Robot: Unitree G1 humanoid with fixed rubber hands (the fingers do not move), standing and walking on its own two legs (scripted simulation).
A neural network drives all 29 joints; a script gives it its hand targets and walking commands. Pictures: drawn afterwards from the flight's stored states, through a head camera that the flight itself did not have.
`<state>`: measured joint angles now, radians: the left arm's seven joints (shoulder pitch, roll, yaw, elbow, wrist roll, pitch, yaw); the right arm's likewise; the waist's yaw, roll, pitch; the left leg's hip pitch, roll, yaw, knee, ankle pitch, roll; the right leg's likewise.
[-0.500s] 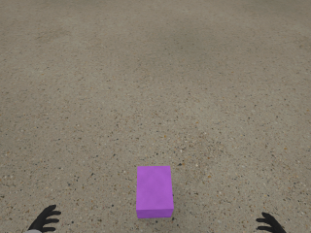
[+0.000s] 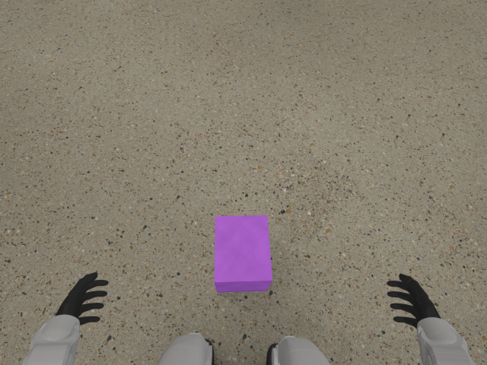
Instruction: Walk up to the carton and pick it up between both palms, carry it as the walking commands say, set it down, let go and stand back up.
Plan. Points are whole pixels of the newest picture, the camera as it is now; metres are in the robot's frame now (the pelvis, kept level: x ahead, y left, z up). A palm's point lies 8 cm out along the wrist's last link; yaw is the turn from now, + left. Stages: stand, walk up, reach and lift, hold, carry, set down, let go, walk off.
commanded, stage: reach and lift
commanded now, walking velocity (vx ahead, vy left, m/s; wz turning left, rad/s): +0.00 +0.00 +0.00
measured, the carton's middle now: (241, 254) +0.45 +0.00 -0.66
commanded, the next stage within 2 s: none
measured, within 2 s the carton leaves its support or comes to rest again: neither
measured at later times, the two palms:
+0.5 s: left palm (113, 263) +0.28 +0.27 -0.14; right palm (366, 255) +0.31 -0.24 -0.13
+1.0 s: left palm (156, 212) +0.41 +0.22 -0.19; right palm (324, 207) +0.44 -0.19 -0.19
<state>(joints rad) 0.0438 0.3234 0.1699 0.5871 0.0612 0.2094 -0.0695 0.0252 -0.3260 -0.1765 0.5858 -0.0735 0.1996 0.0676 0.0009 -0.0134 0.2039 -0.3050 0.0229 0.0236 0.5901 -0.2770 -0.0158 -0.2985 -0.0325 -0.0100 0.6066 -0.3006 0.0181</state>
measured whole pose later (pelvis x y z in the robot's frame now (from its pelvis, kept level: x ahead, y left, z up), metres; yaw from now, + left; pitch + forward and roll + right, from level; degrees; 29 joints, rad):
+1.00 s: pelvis -0.06 +0.00 -0.10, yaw +0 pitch +38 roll +0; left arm -0.99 0.23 0.32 0.86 0.01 0.15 0.03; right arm -1.04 -0.26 -0.25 0.89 -0.02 0.17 -0.02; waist 0.04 -0.01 0.02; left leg -1.40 0.03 0.01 1.04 -0.29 -0.02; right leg -1.40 -0.02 0.00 1.05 -0.32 0.01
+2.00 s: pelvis -0.09 +0.00 -0.29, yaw +0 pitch +47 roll +0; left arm -1.28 0.28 0.23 0.97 -0.12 0.11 0.14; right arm -1.33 -0.33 -0.17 1.01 0.11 0.12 -0.11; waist 0.04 -0.01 0.06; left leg -2.14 0.03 -0.02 1.81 -0.49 -0.02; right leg -2.13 -0.02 0.02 1.83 -0.52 0.02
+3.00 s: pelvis -0.10 +0.00 -0.40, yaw +0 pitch +36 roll +1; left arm -1.54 0.36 0.07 1.24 -0.28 0.00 0.13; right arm -1.57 -0.38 0.01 1.23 0.26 0.03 -0.11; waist 0.03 0.01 0.43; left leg -2.30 0.02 -0.02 2.20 -0.53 -0.03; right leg -2.29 0.00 0.04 2.23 -0.57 0.03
